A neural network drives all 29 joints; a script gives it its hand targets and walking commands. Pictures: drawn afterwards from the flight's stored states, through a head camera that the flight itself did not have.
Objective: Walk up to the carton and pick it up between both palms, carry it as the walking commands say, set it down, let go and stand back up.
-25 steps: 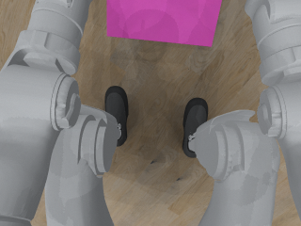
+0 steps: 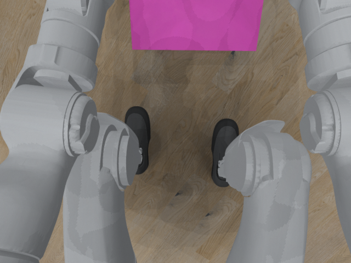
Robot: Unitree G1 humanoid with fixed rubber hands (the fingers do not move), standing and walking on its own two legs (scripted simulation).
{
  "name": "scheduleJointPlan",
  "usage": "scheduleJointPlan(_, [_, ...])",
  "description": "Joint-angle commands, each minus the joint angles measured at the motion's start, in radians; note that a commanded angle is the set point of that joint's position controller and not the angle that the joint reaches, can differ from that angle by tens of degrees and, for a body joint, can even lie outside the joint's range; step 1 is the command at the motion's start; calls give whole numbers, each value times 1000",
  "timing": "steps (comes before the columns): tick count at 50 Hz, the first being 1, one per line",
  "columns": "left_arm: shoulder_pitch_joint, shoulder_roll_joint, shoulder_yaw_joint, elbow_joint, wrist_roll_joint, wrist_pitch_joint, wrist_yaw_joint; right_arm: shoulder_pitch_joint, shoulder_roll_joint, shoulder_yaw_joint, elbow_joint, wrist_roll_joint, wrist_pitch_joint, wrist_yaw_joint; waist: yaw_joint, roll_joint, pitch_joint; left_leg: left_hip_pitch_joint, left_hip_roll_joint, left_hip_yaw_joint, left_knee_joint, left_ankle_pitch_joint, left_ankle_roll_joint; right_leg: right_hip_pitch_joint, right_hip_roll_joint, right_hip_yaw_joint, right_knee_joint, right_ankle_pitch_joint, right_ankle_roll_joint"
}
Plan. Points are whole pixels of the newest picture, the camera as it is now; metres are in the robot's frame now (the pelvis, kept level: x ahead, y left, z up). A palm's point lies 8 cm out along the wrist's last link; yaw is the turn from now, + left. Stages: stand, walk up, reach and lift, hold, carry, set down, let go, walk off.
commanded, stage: reach and lift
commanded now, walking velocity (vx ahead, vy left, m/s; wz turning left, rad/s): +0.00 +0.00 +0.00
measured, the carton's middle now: out of the picture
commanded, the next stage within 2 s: none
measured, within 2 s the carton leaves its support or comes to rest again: neither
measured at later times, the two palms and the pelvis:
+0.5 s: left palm out of the picture +0.55 +0.13 -0.07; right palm out of the picture +0.57 -0.15 -0.08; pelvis -0.01 +0.00 +0.01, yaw +0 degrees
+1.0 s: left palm out of the picture +0.53 +0.14 +0.00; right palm out of the picture +0.55 -0.14 -0.01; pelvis -0.01 +0.00 +0.04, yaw -1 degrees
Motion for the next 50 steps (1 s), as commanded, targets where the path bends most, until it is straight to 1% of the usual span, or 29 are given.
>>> scheduleJointPlan(1, [-596, -1174, -229, -365, -75, 14, -317, -799, 1132, 199, -650, 131, -64, 293, 8, -66, -2166, 833, -154, 205, -81, 225, 60, 875, 122, -96, -238, 299, 32])
scheduleJointPlan(3, [-590, -1207, -238, -388, -79, 23, -324, -783, 1165, 192, -676, 124, -55, 290, -9, -60, -2222, 833, -158, 210, -84, 234, 60, 917, 123, -95, -249, 321, 30])
scheduleJointPlan(4, [-600, -1219, -235, -400, -76, 26, -329, -747, 1193, 176, -645, 109, -46, 291, -17, -60, -2224, 821, -162, 211, -94, 222, 58, 917, 124, -98, -252, 318, 31])
scheduleJointPlan(6, [-552, -1240, -192, -331, -43, 33, -347, -675, 1237, 130, -567, 66, -33, 299, -20, -62, -2132, 734, -161, 220, -105, 156, 60, 889, 122, -92, -274, 265, 27])
scheduleJointPlan(7, [-548, -1236, -171, -306, -29, 36, -358, -638, 1248, 100, -520, 39, -24, 302, -35, -67, -2055, 679, -160, 218, -112, 112, 62, 855, 121, -90, -284, 230, 24])
scheduleJointPlan(8, [-527, -1255, -174, -309, -14, 40, -365, -618, 1253, 89, -523, 26, -25, 308, -35, -40, -2060, 686, -159, 218, -120, 118, 60, 837, 124, -92, -287, 235, 22])
scheduleJointPlan(10, [-535, -1271, -178, -364, 5, 49, -372, -612, 1269, 93, -548, 23, -17, 317, -20, -38, -2151, 742, -165, 218, -135, 146, 59, 842, 130, -95, -292, 246, 23])
scheduleJointPlan(12, [-597, -1297, -231, -459, -15, 56, -368, -664, 1266, 118, -622, 47, -17, 318, -36, -12, -2310, 851, -163, 206, -143, 192, 53, 849, 134, -103, -293, 266, 23])
scheduleJointPlan(13, [-601, -1283, -211, -443, 1, 61, -366, -655, 1263, 102, -587, 31, -12, 317, -29, -21, -2278, 824, -160, 209, -150, 171, 49, 834, 133, -103, -298, 243, 24])
scheduleJointPlan(14, [-606, -1287, -218, -435, 3, 64, -364, -662, 1264, 101, -578, 28, -10, 317, -40, -28, -2274, 832, -159, 207, -157, 146, 48, 826, 129, -110, -301, 216, 26])
scheduleJointPlan(16, [-569, -1288, -196, -359, 29, 81, -367, -650, 1269, 94, -527, 15, 1, 319, -30, -30, -2161, 775, -153, 203, -178, 56, 50, 785, 120, -108, -327, 126, 24])
scheduleJointPlan(17, [-565, -1296, -196, -375, 33, 85, -367, -643, 1275, 89, -529, 11, 8, 321, -29, -23, -2154, 772, -157, 206, -186, 40, 50, 788, 122, -105, -337, 113, 23])
scheduleJointPlan(19, [-561, -1301, -200, -418, 28, 97, -369, -652, 1292, 118, -587, 27, 17, 320, -16, -47, -2242, 815, -163, 203, -192, 70, 54, 850, 125, -103, -343, 141, 29])
scheduleJointPlan(20, [-576, -1300, -216, -448, 17, 103, -370, -658, 1303, 135, -606, 37, 24, 318, -25, -61, -2287, 828, -162, 203, -192, 76, 55, 889, 127, -102, -350, 152, 33])
scheduleJointPlan(23, [-655, -1260, -233, -527, 8, 108, -368, -632, 1345, 123, -568, 41, 50, 314, -19, -61, -2318, 837, -163, 207, -206, 61, 53, 909, 131, -93, -360, 145, 36])
scheduleJointPlan(25, [-647, -1259, -229, -516, 17, 116, -369, -591, 1375, 113, -521, 32, 65, 314, -15, -68, -2288, 816, -163, 209, -216, 25, 53, 915, 131, -87, -370, 115, 35])
scheduleJointPlan(26, [-636, -1258, -227, -520, 22, 121, -369, -601, 1390, 124, -548, 39, 67, 314, -1, -76, -2296, 825, -164, 210, -219, 27, 56, 934, 133, -81, -377, 113, 38])
scheduleJointPlan(29, [-629, -1270, -239, -523, 23, 135, -374, -585, 1406, 124, -551, 33, 78, 310, 0, -74, -2324, 822, -171, 211, -227, 36, 53, 969, 139, -70, -390, 132, 36])
scheduleJointPlan(30, [-650, -1278, -262, -562, 7, 136, -375, -580, 1420, 137, -569, 40, 83, 308, -13, -78, -2375, 859, -173, 204, -236, 52, 54, 995, 140, -77, -391, 156, 38])
scheduleJointPlan(32, [-638, -1270, -259, -559, 11, 145, -378, -568, 1432, 143, -574, 37, 93, 302, -2, -76, -2382, 844, -175, 209, -237, 56, 53, 1028, 143, -61, -398, 163, 39])
scheduleJointPlan(33, [-630, -1279, -254, -539, 13, 150, -380, -571, 1436, 132, -565, 33, 95, 301, -10, -79, -2359, 843, -177, 201, -253, 44, 55, 1013, 143, -67, -406, 151, 40])
scheduleJointPlan(34, [-622, -1289, -258, -547, 10, 152, -382, -567, 1446, 149, -581, 40, 97, 300, 3, -77, -2377, 849, -180, 208, -251, 54, 53, 1042, 145, -59, -410, 159, 39])
scheduleJointPlan(36, [-603, -1312, -266, -532, 9, 163, -384, -570, 1442, 143, -593, 34, 100, 299, -8, -65, -2373, 864, -182, 201, -262, 53, 51, 1038, 146, -60, -421, 156, 35])
scheduleJointPlan(37, [-580, -1307, -258, -525, 16, 167, -384, -573, 1450, 153, -607, 38, 102, 300, 8, -75, -2375, 876, -184, 197, -271, 72, 55, 1032, 149, -66, -422, 170, 39])
scheduleJointPlan(42, [-572, -1352, -278, -540, -6, 180, -378, -585, 1447, 163, -641, 48, 106, 298, -5, -56, -2409, 959, -190, 181, -303, 93, 48, 1042, 153, -69, -445, 174, 32])
scheduleJointPlan(44, [-593, -1346, -295, -565, -11, 184, -375, -557, 1458, 157, -618, 46, 115, 299, -19, -42, -2414, 985, -190, 177, -317, 89, 42, 1047, 153, -72, -456, 175, 32])
scheduleJointPlan(45, [-577, -1340, -275, -543, 3, 187, -375, -544, 1460, 149, -590, 36, 119, 300, -8, -50, -2375, 970, -188, 173, -327, 71, 45, 1028, 152, -68, -465, 150, 31])
scheduleJointPlan(49, [-588, -1354, -261, -542, 8, 196, -376, -556, 1468, 128, -585, 33, 120, 300, -9, -35, -2341, 982, -193, 169, -363, 31, 44, 1040, 153, -59, -502, 107, 27])
scheduleJointPlan(50, [-571, -1354, -246, -520, 17, 197, -377, -567, 1466, 129, -586, 31, 122, 301, 1, -41, -2321, 964, -195, 170, -368, 19, 46, 1037, 153, -55, -511, 88, 28])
